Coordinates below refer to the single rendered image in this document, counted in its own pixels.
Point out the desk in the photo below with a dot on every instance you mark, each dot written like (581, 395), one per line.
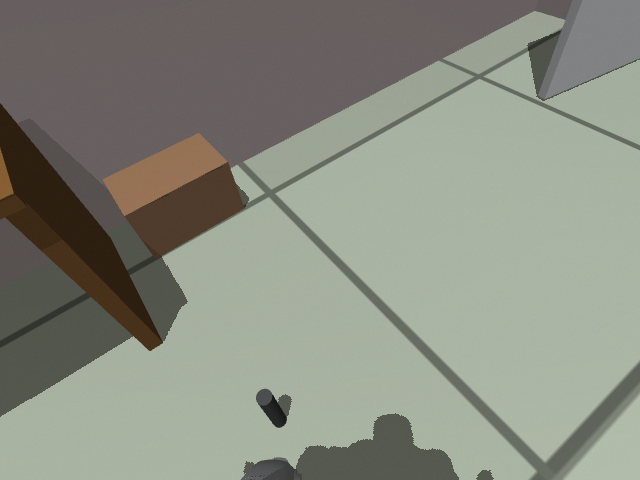
(37, 201)

